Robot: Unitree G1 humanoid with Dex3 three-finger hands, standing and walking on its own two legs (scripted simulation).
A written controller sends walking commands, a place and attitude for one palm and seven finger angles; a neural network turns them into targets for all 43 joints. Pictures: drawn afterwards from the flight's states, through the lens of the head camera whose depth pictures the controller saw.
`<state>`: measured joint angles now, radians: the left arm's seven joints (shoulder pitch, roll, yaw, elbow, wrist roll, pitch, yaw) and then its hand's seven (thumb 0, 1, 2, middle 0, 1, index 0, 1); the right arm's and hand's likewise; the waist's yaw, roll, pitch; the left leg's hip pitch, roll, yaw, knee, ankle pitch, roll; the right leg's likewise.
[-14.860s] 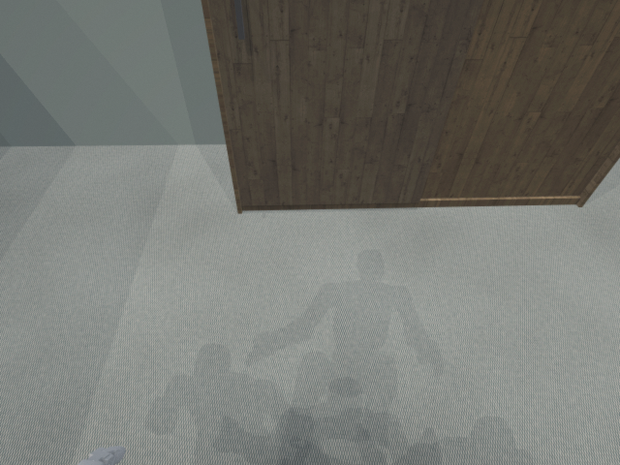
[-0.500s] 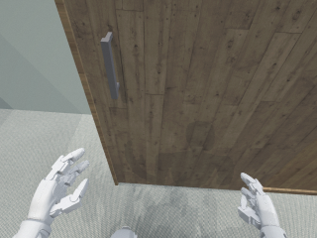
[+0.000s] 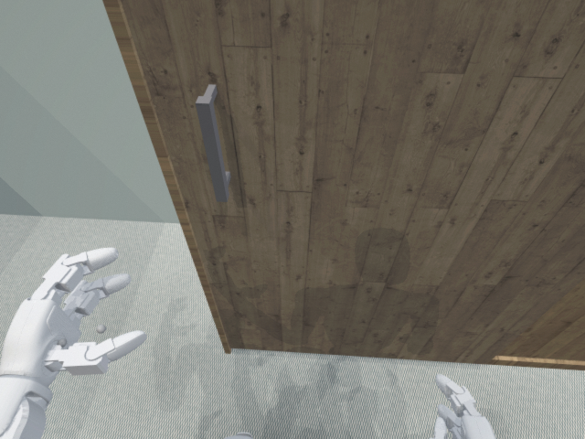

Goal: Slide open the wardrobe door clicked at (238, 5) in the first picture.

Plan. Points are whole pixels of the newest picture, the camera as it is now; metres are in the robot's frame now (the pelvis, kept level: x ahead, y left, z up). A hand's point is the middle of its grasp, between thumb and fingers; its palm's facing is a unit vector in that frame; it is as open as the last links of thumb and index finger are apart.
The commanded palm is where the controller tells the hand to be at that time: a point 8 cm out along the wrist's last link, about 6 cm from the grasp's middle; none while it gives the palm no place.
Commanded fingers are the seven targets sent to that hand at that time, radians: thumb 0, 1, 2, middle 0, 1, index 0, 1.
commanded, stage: raise the hand with hooked fingers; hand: left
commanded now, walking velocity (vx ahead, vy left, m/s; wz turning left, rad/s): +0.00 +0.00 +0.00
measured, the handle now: (217, 147) +0.48 +0.15 +0.16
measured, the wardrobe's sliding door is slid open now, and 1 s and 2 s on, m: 0.00 0.00 0.00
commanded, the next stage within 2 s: move the hooked fingers beside the handle in 1.22 s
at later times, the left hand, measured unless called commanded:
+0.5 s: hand (55, 286) +0.24 +0.28 +0.14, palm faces +0.03 -1.00 -0.07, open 13.8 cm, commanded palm +0.21 +0.33 +0.16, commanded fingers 0.00 -0.50 0.30 -0.30 -1.20 -0.30 -1.20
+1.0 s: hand (54, 255) +0.26 +0.27 +0.18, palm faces +0.04 -1.00 -0.05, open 14.0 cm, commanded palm +0.23 +0.32 +0.18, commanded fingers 0.00 -0.50 0.30 -0.30 -1.20 -0.30 -1.20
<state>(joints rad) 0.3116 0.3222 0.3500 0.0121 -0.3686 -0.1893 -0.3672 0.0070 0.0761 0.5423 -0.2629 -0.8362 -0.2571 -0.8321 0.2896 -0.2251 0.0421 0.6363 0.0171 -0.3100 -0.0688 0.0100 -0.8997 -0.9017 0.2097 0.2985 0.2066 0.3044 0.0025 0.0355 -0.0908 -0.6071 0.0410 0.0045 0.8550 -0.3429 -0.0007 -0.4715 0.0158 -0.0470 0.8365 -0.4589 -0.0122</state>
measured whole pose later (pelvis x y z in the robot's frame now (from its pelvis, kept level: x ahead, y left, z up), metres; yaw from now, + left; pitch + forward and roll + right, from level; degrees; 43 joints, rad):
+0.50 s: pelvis -0.01 +0.01 +0.02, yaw +1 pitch +0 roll -2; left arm 0.05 0.41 0.37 0.12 -0.34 -0.01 -0.44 -0.01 -0.45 0.32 -0.30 -1.17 -0.29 -1.17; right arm 0.21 -0.26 0.09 0.62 0.04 -0.31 -0.11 0.01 -0.90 -0.90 0.21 0.30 0.21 0.30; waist 0.05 0.04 -0.03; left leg -0.41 0.02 0.00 0.68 -0.26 0.02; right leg -0.26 0.00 -0.06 0.63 -0.36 0.00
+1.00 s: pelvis -0.01 +0.00 +0.03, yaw +1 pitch -2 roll -1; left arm -0.07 0.44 0.43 0.23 -0.34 0.03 -0.48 -0.01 -0.50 0.30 -0.30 -1.20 -0.30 -1.20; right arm 0.25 -0.28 0.08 0.65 0.05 -0.29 -0.10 0.01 -0.90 -0.90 0.21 0.30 0.20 0.30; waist 0.04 0.05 -0.02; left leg -0.32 0.03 0.00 0.57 -0.21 0.00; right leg -0.19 0.01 -0.05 0.56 -0.33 -0.02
